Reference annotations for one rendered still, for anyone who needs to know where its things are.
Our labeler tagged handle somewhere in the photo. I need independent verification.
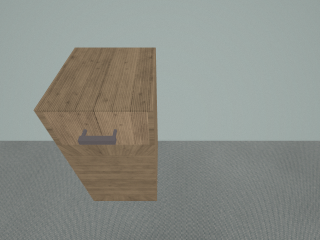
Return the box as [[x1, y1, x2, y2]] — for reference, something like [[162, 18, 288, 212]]
[[78, 129, 117, 145]]

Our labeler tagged cabinet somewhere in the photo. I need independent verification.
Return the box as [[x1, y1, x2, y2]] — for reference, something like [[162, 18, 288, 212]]
[[34, 47, 158, 201]]

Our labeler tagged drawer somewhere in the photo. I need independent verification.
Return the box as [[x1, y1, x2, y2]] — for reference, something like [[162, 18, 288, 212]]
[[43, 112, 149, 145]]

